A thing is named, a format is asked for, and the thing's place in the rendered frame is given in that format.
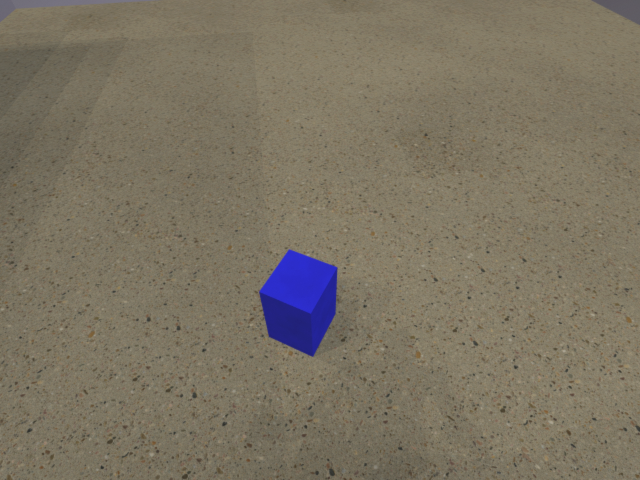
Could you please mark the carton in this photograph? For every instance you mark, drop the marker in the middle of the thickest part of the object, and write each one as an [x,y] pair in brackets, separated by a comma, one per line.
[299,301]

